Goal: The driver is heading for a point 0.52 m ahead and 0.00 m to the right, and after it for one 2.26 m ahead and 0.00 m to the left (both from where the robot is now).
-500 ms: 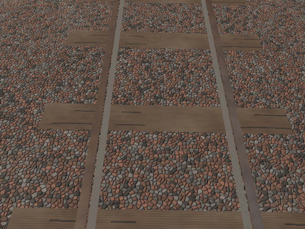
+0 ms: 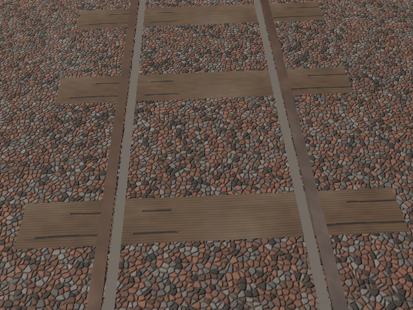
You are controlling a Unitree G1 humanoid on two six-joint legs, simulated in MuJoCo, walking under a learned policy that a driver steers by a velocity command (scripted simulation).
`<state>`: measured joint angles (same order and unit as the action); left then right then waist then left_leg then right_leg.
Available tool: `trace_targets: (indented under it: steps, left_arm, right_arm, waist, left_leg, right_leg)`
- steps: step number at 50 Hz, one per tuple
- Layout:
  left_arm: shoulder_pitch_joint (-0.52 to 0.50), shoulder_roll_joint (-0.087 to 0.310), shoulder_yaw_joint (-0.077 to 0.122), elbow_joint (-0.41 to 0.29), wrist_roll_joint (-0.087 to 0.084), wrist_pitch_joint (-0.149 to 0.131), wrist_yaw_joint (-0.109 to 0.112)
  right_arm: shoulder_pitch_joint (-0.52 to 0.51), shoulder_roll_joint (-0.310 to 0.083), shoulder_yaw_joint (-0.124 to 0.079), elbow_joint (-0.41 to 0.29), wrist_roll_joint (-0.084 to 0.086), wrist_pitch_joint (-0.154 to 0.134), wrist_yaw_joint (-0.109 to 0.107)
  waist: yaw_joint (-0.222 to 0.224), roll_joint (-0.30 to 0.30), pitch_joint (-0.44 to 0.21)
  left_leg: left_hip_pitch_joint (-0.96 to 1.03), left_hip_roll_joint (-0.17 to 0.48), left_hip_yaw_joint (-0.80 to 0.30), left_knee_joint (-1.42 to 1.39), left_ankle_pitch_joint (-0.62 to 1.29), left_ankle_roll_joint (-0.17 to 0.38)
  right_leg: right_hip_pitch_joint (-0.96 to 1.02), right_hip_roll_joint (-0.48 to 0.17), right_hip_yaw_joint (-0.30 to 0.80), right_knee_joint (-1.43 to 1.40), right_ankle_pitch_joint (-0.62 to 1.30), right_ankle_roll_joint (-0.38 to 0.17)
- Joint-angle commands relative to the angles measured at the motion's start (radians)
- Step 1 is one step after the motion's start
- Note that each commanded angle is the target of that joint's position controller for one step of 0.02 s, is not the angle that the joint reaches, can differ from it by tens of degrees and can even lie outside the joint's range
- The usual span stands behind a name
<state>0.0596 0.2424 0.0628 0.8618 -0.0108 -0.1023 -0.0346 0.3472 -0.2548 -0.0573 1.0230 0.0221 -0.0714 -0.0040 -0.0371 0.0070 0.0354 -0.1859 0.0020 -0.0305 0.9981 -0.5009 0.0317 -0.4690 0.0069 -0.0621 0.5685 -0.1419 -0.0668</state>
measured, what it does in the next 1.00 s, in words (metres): walks ahead: left foot, then right foot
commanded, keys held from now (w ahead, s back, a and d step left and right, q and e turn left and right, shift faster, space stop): w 0.48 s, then no key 0.52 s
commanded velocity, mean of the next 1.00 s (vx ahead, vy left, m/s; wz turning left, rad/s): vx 0.35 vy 0.00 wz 0.00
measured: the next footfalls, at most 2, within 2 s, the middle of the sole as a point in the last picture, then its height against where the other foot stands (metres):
left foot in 0.48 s outside the picture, level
right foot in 0.92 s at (241, 282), level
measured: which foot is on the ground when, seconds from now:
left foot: up 0.00-0.46, down 0.48-1.00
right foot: down 0.00-0.48, up 0.50-0.90, down 0.92-1.00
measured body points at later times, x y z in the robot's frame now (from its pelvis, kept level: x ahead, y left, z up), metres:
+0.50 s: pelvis +0.28 +0.04 +0.00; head +0.32 +0.05 +0.45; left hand +0.24 +0.31 -0.15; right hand +0.49 -0.20 -0.10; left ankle +0.41 +0.14 -0.73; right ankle +0.10 -0.09 -0.72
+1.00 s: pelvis +0.44 +0.05 +0.01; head +0.45 +0.04 +0.46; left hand +0.56 +0.31 -0.11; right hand +0.53 -0.20 -0.13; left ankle +0.41 +0.14 -0.72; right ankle +0.50 -0.09 -0.72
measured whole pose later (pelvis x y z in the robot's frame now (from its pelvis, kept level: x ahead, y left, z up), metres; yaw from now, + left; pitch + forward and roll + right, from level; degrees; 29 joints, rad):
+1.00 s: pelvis +0.44 +0.05 +0.01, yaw +0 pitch +1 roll +1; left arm 0.12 0.23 0.06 0.97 0.01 -0.01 0.03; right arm 0.16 -0.23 -0.03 1.01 -0.01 -0.04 -0.01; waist -0.02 0.00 0.00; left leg -0.18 -0.04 0.07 0.45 -0.29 0.03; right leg -0.34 -0.05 0.01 0.50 -0.18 0.02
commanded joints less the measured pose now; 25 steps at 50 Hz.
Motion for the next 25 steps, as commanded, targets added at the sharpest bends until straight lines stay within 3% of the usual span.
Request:
trace_targets:
  steps: [1,2,3,6,10,14,18,20,22,23,24,25]
  left_arm:
    - [0.188,0.135,0.03,0.006,0.005,-0.003,0.008]
    - [0.142,0.109,0.024,0.002,0.015,-0.005,0.006]
    - [0.127,0.09,0.017,0.005,0.025,-0.009,0.004]
    - [0.157,0.109,0.021,0.027,0.017,-0.015,0.009]
    - [0.217,0.14,0.027,0.05,0.014,-0.007,0.033]
    - [0.279,0.146,0.026,0.075,0.003,-0.001,0.041]
    - [0.348,0.154,0.031,0.114,-0.003,0.015,0.043]
    - [0.352,0.165,0.037,0.124,-0.006,0.025,0.047]
    - [0.323,0.181,0.043,0.121,-0.007,0.035,0.051]
    - [0.296,0.182,0.043,0.115,-0.01,0.04,0.052]
    - [0.288,0.156,0.032,0.107,-0.006,0.043,0.052]
    - [0.31,0.119,0.015,0.081,0.02,0.042,0.055]
  right_arm:
    - [-0.075,-0.127,-0.02,-0.096,0.021,-0.052,0.0]
    - [-0.095,-0.12,-0.028,-0.096,0.005,-0.046,-0.006]
    - [-0.07,-0.104,-0.03,-0.092,0.002,-0.032,-0.007]
    - [-0.068,-0.063,-0.029,-0.094,-0.002,-0.003,-0.01]
    - [-0.205,-0.064,-0.031,-0.14,-0.018,-0.001,-0.007]
    - [-0.338,-0.041,-0.017,-0.175,-0.012,-0.009,0.006]
    - [-0.441,-0.045,-0.008,-0.215,-0.003,-0.016,0.026]
    - [-0.454,-0.059,-0.009,-0.232,-0.001,-0.024,0.039]
    - [-0.388,-0.093,-0.021,-0.222,0.001,-0.029,0.044]
    - [-0.286,-0.121,-0.037,-0.193,-0.003,-0.031,0.042]
    - [-0.11,-0.172,-0.064,-0.137,-0.007,-0.03,0.036]
    - [0.057,-0.257,-0.083,-0.107,-0.027,-0.027,0.024]
  waist:
    - [0.103,-0.068,-0.156]
    - [0.074,-0.043,-0.101]
    - [0.04,-0.068,-0.095]
    - [0.016,-0.071,-0.056]
    - [0.042,-0.053,-0.011]
    - [0.085,-0.06,0.018]
    - [0.116,-0.062,0.052]
    - [0.104,-0.073,0.053]
    - [0.054,-0.099,0.009]
    - [-0.005,-0.105,-0.053]
    - [-0.078,-0.083,-0.162]
    - [-0.111,0.07,-0.314]
  left_leg:
    - [-0.542,0.088,-0.047,0.295,0.114,0.032]
    - [-0.497,0.117,-0.041,0.235,0.166,0.028]
    - [-0.434,0.142,-0.05,0.2,0.202,0.028]
    - [-0.424,0.16,-0.036,0.096,0.247,0.01]
    - [-0.523,0.159,-0.024,-0.121,0.456,-0.024]
    - [-0.474,0.114,0.022,-0.339,0.613,-0.025]
    - [-0.501,0.091,0.029,-0.441,0.574,-0.01]
    - [-0.496,0.083,0.027,-0.473,0.505,0.013]
    - [-0.375,0.047,0.054,-0.494,0.433,0.042]
    - [-0.224,0.011,0.087,-0.512,0.431,0.063]
    - [0.03,0.013,0.078,-0.497,0.456,0.096]
    - [0.331,0.229,-0.178,-0.473,0.56,0.163]
  right_leg:
    - [0.564,-0.314,0.486,-0.299,-0.041,-0.176]
    - [0.441,-0.281,0.403,-0.327,0.045,-0.168]
    - [0.372,-0.259,0.353,-0.355,0.078,-0.161]
    - [0.297,-0.241,0.272,-0.423,0.115,-0.176]
    - [0.325,-0.222,0.196,-0.458,0.162,-0.162]
    - [0.343,-0.187,0.118,-0.464,0.155,-0.129]
    - [0.47,-0.234,0.117,-0.418,0.168,-0.128]
    - [0.534,-0.268,0.127,-0.375,0.228,-0.117]
    - [0.56,-0.275,0.119,-0.294,0.42,-0.094]
    - [0.546,-0.248,0.091,-0.18,0.585,-0.075]
    - [0.455,-0.192,0.05,0.023,0.604,-0.045]
    - [0.235,-0.109,0.003,0.366,0.262,0.002]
